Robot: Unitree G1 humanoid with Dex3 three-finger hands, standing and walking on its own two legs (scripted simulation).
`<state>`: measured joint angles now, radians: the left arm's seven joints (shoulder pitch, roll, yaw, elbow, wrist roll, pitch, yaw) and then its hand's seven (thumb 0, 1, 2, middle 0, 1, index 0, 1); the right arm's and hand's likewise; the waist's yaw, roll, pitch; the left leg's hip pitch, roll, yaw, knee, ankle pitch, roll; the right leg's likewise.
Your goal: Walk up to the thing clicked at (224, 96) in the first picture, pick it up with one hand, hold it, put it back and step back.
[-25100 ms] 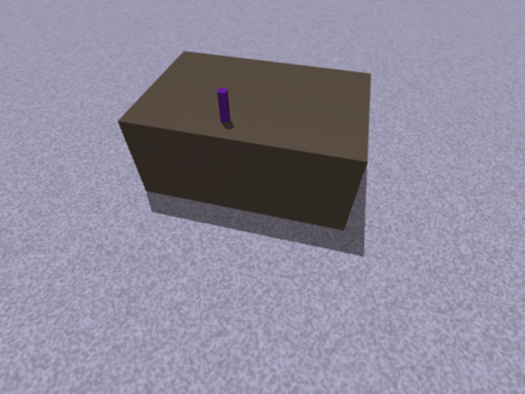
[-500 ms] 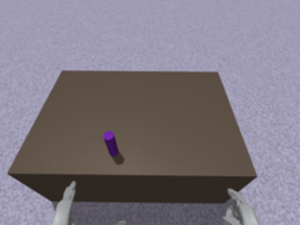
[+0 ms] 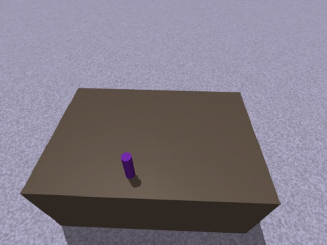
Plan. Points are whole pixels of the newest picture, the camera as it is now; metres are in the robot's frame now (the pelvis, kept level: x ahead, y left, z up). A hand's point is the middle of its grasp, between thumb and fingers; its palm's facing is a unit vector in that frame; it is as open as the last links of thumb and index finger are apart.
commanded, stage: stand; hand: left
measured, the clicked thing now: (128, 166) +0.47 +0.17 -0.25
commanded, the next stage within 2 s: none
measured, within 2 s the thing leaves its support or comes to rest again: neither
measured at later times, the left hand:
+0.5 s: hand out of the picture +0.03 +0.25 -0.15, palm faces -0.03 -0.94 -0.34, open 7.4 cm
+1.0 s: hand out of the picture +0.06 +0.24 -0.15, palm faces -0.05 -0.94 -0.34, open 7.4 cm
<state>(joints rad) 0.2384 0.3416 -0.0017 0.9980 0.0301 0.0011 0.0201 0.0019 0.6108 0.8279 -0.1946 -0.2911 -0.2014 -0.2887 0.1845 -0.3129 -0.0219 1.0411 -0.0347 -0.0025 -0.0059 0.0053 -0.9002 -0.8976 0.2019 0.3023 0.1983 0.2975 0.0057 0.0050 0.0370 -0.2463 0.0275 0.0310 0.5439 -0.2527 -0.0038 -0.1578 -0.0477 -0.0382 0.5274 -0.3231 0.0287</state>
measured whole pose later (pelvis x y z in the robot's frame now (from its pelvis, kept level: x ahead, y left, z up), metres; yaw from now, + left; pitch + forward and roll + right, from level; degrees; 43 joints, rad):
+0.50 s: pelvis -0.01 +0.00 +0.01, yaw +0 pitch -4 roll +0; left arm 0.16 0.33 -0.01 1.16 0.03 -0.01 0.01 0.01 0.90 0.90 -0.20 -0.30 -0.21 -0.30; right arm 0.14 -0.33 -0.01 1.16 -0.02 -0.01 0.00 0.00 -0.90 -0.90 0.20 0.30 0.20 0.30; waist 0.00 0.01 0.04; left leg -0.15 0.02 0.04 0.36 -0.14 0.00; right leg -0.07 -0.05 -0.04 0.36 -0.22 0.03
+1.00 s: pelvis +0.00 +0.00 +0.01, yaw -1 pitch -3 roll +0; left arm 0.13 0.33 -0.01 1.16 0.02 -0.01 0.00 0.01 0.90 0.90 -0.20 -0.30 -0.21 -0.30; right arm 0.12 -0.34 -0.01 1.17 -0.02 -0.01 0.00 0.00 -0.90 -0.90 0.20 0.30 0.20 0.30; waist -0.01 0.01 0.05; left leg -0.14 0.03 0.04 0.33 -0.14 -0.01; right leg -0.07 -0.04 -0.03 0.33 -0.22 0.03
